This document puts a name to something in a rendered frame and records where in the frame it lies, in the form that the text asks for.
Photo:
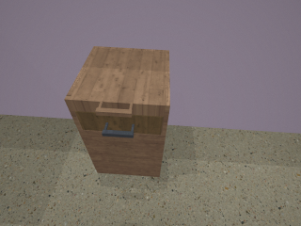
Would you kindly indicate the cabinet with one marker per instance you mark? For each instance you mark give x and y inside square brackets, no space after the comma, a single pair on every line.
[123,78]

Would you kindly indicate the drawer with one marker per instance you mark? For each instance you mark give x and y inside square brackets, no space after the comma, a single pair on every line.
[144,124]

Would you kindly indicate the handle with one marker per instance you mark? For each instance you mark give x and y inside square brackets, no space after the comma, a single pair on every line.
[118,133]
[114,112]

